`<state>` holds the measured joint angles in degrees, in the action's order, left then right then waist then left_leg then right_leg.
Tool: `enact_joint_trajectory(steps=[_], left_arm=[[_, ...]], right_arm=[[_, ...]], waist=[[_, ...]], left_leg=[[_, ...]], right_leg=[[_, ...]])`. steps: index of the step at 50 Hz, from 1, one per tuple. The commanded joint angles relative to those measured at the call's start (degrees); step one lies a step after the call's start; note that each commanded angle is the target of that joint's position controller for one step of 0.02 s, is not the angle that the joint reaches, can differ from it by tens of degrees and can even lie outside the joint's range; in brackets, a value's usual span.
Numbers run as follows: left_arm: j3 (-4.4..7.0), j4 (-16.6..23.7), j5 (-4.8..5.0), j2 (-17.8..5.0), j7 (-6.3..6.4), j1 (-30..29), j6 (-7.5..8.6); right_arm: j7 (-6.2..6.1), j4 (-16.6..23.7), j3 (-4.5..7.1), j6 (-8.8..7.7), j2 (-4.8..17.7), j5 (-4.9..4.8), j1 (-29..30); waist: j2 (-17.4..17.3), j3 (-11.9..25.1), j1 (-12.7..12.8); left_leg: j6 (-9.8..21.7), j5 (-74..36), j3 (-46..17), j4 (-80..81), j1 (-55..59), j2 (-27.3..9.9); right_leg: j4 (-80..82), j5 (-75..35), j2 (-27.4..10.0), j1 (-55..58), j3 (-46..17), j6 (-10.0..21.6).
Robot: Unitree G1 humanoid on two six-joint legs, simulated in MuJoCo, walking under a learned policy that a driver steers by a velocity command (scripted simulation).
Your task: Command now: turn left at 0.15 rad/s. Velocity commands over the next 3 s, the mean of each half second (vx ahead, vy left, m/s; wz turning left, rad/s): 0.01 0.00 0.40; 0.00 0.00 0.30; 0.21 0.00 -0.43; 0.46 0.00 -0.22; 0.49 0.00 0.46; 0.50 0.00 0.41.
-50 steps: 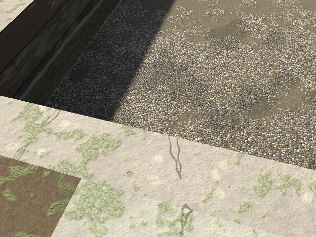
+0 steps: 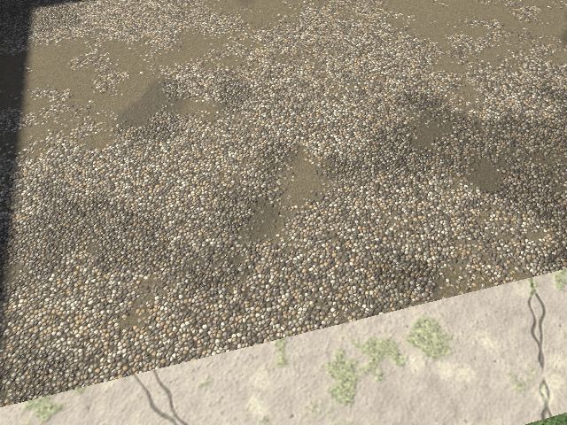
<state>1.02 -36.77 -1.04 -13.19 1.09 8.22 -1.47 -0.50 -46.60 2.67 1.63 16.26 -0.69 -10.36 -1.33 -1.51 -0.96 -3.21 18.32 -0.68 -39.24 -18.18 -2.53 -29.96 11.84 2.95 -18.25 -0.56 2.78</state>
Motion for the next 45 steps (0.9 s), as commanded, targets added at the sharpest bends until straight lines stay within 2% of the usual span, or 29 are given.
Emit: enact_joint_trajectory(steps=[1,2,3,4,5,7,9,12,13,14,15,16,17,19,21,24,26,27,28,29,30,31,32,33,34,37,39,42,45], left_arm=[[2.85,0.9,0.76,-9.6,0.66,1.4,0.74],[3.16,1.0,0.23,-9.9,1.06,3.3,0.97],[3.33,1.3,-0.36,-9.5,1.31,4.3,1.1],[3.4,1.4,-0.21,-8.9,1.81,1.2,1.0],[3.62,1.8,0.11,-8.4,2.17,-1.0,0.82],[3.97,1.3,0.31,-7.2,2.32,0.2,0.44],[4.27,1.0,0.21,-6.6,1.72,1.6,0.8],[5.56,0.3,0.35,-8.0,0.92,3.7,0.89],[5.93,-0.2,0.32,-9.0,0.9,5.4,0.67],[6.3,-0.5,0.1,-10.9,0.92,6.0,0.6],[6.01,0.3,-0.52,-10.8,1.15,4.7,1.1],[5.4,0.8,-0.88,-9.9,1.34,4.1,1.68],[5.22,1.4,-0.41,-9.7,1.45,1.1,2.03],[5.38,0.8,0.39,-10.3,1.65,-1.0,2.13],[5.63,0.1,-0.02,-11.1,1.66,-0.6,1.72],[6.29,-0.8,0.74,-12.9,1.32,1.0,1.11],[6.39,-1.3,2.05,-13.3,1.05,0.5,0.7],[6.12,-2.0,2.95,-12.0,0.89,0.9,0.59],[5.8,-3.1,2.48,-10.1,0.46,3.7,0.73],[4.59,-0.5,-0.74,-6.7,0.08,3.4,0.76],[5.45,1.7,0.25,-9.6,0.85,-4.0,1.37],[6.09,1.6,1.75,-11.0,1.45,-5.5,1.18],[6.35,0.8,1.63,-10.8,2.07,-4.5,0.94],[6.54,-0.5,0.88,-10.9,2.67,-3.0,0.74],[6.72,-1.0,0.47,-10.8,2.76,-1.4,0.68],[5.95,-1.8,1.23,-8.7,2.03,-0.1,1.01],[5.19,-1.6,1.23,-7.4,1.92,-1.1,1.07],[3.92,-2.3,1.26,-5.6,0.97,-1.2,1.03],[3.74,-3.0,1.77,-6.6,0.07,-0.7,1.13]], right_arm=[[0.44,3.5,1.02,-0.98,6.4,0.85,-0.4],[0.21,4.3,1.66,-1.1,10.1,1.39,0.1],[0.05,3.8,2.36,-0.95,12.3,0.4,0.5],[-0.02,4.2,2.41,-0.93,11.4,0.43,1.2],[-0.31,4.4,2.08,-1.03,10.1,0.88,1.8],[-0.78,4.8,2.35,-1.57,10.2,0.56,1.5],[-1.07,5.5,2.56,-1.84,9.5,0.13,1.3],[-1.25,6.7,2.64,-1.28,8.4,-0.59,0.6],[-1.28,7.4,2.36,-1.03,6.9,-0.68,0.8],[-1.15,7.9,2.17,-0.81,5.6,-0.7,-0.1],[-0.91,8.2,2.86,-0.55,6.9,-0.49,-0.3],[-0.78,8.2,3.82,-0.09,8.5,-0.64,-0.1],[-0.81,7.5,4.26,0.38,8.1,-1.13,-1.6],[-0.83,7.6,3.4,1.29,5.5,-1.13,-1.1],[-0.15,8.4,2.68,1.78,4.2,-0.65,-0.4],[1.32,10.5,2.43,1.7,4.7,-0.87,0.8],[1.89,9.9,2.91,1.86,5.2,-0.85,-2.5],[1.64,8.9,3.29,2.09,5.4,-0.84,-5.3],[0.87,8.8,4.38,2.2,8.7,-0.45,-6.8],[-0.11,10.9,5.76,2.0,16.5,0.02,-6.8],[1.08,12.0,5.18,0.42,16.3,2.7,-7.4],[1.44,12.0,4.59,-0.72,14.6,3.04,-4.6],[1.02,12.1,4.23,-1.2,12.9,1.82,-1.3],[0.27,12.3,3.55,-1.18,10.7,0.56,0.9],[-0.36,12.7,3.05,-1.03,9.6,0.06,2.3],[-1.43,12.8,2.07,-1.01,7.3,0.67,1.1],[-1.57,12.1,1.95,-1.04,7.1,0.66,0.1],[-1.52,11.3,0.96,-1.09,4.8,1.44,1.4],[-0.59,9.1,0.35,-1.29,4.0,2.11,0.7]], waist=[[6.5,3.6,0.2],[0.5,3.3,2.6],[-6.7,2.6,4.1],[-9.5,0.4,2.6],[-10.3,-1.0,2.0],[-11.2,-0.5,1.8],[-9.1,2.1,1.7],[-0.4,4.4,1.7],[4.8,4.3,1.9],[12.2,4.6,1.6],[13.9,4.9,1.8],[9.3,4.4,1.6],[6.0,3.7,0.2],[6.7,2.1,0.3],[8.2,2.9,0.9],[10.3,6.0,2.1],[9.7,7.4,0.2],[8.2,7.4,-0.9],[0.1,6.1,-0.3],[-19.6,4.3,2.0],[-13.9,7.9,-3.6],[-8.4,4.3,-2.0],[-6.6,2.5,-0.1],[-5.0,2.7,0.9],[-5.2,3.5,2.0],[-4.2,7.2,2.0],[-4.7,7.0,1.3],[-6.1,6.9,0.5],[-7.0,4.9,-0.7]], left_leg=[[2.8,-12.4,0.3,12.3,6.4,0.1],[4.7,-22.5,-4.8,11.5,5.8,-3.6],[8.5,-17.0,-9.2,13.8,2.4,-6.0],[10.9,-8.9,-14.3,18.6,-2.9,-7.8],[11.6,-5.8,-17.5,21.0,-4.2,-8.9],[11.8,-7.6,-19.5,20.4,-1.5,-9.2],[11.0,-9.9,-19.3,16.9,0.2,-7.5],[7.2,-4.8,-13.3,10.1,-6.7,-1.8],[5.1,-0.5,-9.2,4.4,-10.1,1.3],[3.3,4.7,-3.9,-4.3,-12.2,4.2],[2.0,15.0,-2.4,-17.5,-14.2,2.6],[1.3,17.0,-3.9,-27.4,-15.4,1.4],[1.0,14.7,-4.6,-30.5,-15.4,0.2],[0.3,8.4,-2.7,-26.3,-15.4,-1.3],[-0.3,6.6,0.1,-19.2,-10.2,-1.0],[0.6,7.1,3.4,-8.2,-4.4,0.0],[2.6,-0.2,6.2,2.2,1.5,1.8],[4.4,-5.6,7.1,9.2,6.7,3.6],[7.3,-18.1,-1.6,15.0,12.8,0.0],[16.4,-40.7,-25.4,16.2,18.5,-16.2],[25.0,-37.5,-30.2,19.3,11.4,-20.3],[23.2,-30.7,-25.4,20.4,9.4,-17.1],[19.7,-25.7,-21.7,20.0,8.6,-13.8],[17.2,-24.1,-20.0,19.3,8.7,-11.9],[16.5,-26.8,-18.2,18.8,7.9,-10.3],[16.8,-30.4,-15.4,17.8,10.9,-8.9],[16.4,-28.2,-14.8,17.5,12.0,-8.0],[16.2,-23.0,-12.7,17.8,9.1,-7.5],[16.8,-18.5,-13.1,18.9,4.8,-8.1]], right_leg=[[7.7,0.3,-12.6,1.7,-11.2,5.7],[3.6,4.4,-9.0,1.1,-8.5,2.7],[1.2,7.7,-4.2,0.9,-2.5,-0.3],[-2.6,6.2,-1.7,2.8,1.3,-2.3],[-4.2,4.4,-1.2,2.8,1.1,-2.4],[-4.9,2.7,-1.1,1.7,0.2,-1.8],[-2.8,-1.7,-2.4,4.0,-0.9,-0.8],[2.1,-1.3,-6.6,10.7,-3.1,1.8],[6.6,-0.4,-11.0,12.1,-7.8,4.3],[12.1,-1.5,-19.1,12.3,-16.2,8.9],[13.7,-5.9,-25.5,11.2,-21.0,13.5],[14.0,-9.6,-26.9,9.1,-20.9,15.5],[13.6,-9.2,-25.0,7.7,-16.5,14.1],[13.8,-7.2,-20.4,6.9,-8.6,10.9],[12.1,-9.6,-17.6,5.7,-1.9,9.7],[8.8,-14.8,-19.5,8.2,0.2,9.8],[4.8,-14.6,-20.5,7.7,1.5,7.5],[1.1,-11.2,-19.6,4.8,3.5,4.6],[-9.2,-1.8,-15.4,-2.8,8.6,-0.7],[-29.0,27.0,-6.5,-21.0,11.3,-7.5],[-37.8,29.2,-3.6,-21.9,-0.2,-7.2],[-40.8,24.4,-4.2,-22.8,-2.1,-6.3],[-40.2,18.9,-4.7,-23.5,-2.9,-5.6],[-39.3,15.0,-5.4,-23.0,-3.9,-5.7],[-39.9,11.7,-4.8,-21.0,-3.9,-6.2],[-37.2,6.8,-3.8,-18.0,-3.2,-7.2],[-29.7,5.8,-4.3,-16.5,-3.1,-7.5],[-18.5,5.5,-6.1,-8.2,-2.6,-7.5],[-10.6,7.7,-5.9,-0.1,-0.8,-6.7]])
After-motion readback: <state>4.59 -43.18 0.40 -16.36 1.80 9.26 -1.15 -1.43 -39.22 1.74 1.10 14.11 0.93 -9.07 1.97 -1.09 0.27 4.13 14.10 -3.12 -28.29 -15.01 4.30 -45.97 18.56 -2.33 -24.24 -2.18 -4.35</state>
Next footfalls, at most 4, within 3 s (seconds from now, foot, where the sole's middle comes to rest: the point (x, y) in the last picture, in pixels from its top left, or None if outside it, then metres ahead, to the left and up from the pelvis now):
0.02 left None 0.03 0.14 -0.77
0.56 left None -0.04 0.14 -0.77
0.98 right None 0.06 -0.07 -0.77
1.52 right None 0.15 -0.10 -0.77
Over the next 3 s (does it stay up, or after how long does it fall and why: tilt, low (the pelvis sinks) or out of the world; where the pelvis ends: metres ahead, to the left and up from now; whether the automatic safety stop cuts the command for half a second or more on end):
stays up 0.45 0.00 -0.01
